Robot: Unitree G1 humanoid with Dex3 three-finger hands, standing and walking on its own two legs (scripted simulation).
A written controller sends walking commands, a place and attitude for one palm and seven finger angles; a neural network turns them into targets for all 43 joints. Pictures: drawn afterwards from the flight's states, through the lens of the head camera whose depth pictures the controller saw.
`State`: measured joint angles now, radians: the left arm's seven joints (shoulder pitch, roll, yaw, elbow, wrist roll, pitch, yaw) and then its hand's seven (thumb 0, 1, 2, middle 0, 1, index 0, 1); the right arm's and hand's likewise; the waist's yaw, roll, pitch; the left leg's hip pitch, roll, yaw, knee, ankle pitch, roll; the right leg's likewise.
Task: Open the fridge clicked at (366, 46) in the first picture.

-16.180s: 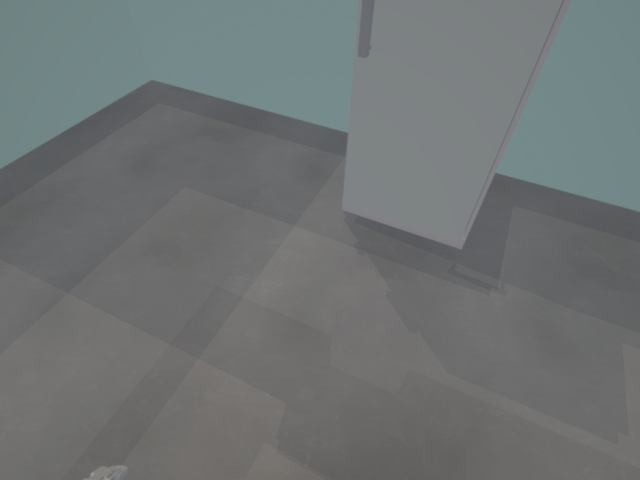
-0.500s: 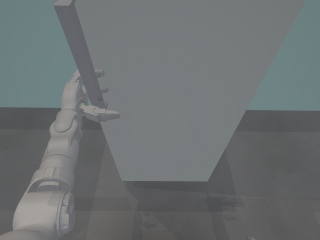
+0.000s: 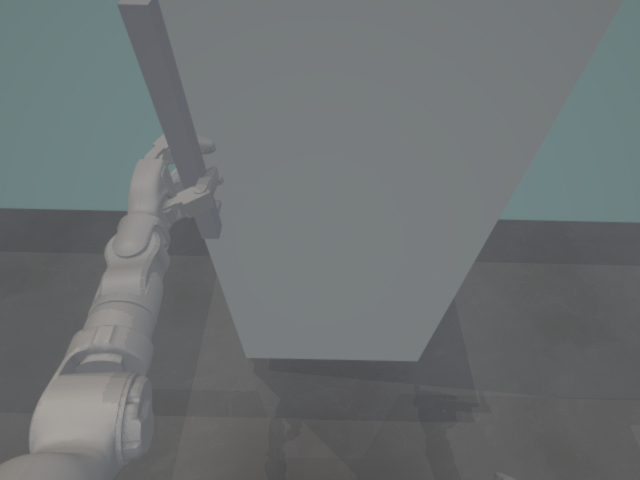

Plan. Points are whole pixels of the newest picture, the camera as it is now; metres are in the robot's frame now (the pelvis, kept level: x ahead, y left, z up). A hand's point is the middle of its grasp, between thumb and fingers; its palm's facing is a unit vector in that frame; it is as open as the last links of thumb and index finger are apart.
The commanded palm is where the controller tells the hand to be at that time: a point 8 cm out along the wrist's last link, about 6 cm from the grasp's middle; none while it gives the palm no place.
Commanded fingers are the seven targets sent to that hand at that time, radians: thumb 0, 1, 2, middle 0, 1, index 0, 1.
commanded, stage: grip the handle and tug to test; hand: left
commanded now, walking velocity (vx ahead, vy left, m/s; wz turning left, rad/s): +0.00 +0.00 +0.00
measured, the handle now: (189, 135) +0.49 +0.18 +0.17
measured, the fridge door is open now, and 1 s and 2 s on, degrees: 0 0 14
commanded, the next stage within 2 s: pull the door a little, standing still in 0.72 s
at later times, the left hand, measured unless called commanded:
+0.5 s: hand (205, 192) +0.44 +0.16 +0.12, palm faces +0.01 -1.00 +0.00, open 6.0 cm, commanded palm +0.39 +0.20 +0.12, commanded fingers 0.00 0.90 0.90 -0.45 -1.40 -0.45 -1.40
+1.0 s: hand (204, 193) +0.43 +0.16 +0.12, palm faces +0.00 -1.00 +0.00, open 6.1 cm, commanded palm +0.39 +0.21 +0.12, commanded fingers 0.00 0.90 0.90 -0.45 -1.40 -0.45 -1.40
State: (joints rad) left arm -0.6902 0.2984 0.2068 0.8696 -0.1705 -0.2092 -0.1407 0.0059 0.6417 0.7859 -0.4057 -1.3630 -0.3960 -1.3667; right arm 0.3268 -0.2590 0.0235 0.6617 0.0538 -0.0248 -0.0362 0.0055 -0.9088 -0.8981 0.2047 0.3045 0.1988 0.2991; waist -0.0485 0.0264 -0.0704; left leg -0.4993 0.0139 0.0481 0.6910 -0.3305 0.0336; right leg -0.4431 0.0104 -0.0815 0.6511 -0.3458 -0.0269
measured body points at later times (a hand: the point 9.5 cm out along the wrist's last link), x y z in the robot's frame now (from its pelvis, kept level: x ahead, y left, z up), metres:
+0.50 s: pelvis +0.00 +0.00 +0.00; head +0.04 +0.00 +0.45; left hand +0.43 +0.21 +0.13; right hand +0.08 -0.26 -0.11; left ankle +0.01 +0.10 -0.72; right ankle -0.01 -0.10 -0.72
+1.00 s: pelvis +0.04 +0.00 +0.01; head +0.07 +0.00 +0.46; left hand +0.43 +0.21 +0.13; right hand +0.17 -0.25 -0.10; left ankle +0.01 +0.10 -0.72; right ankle -0.01 -0.10 -0.72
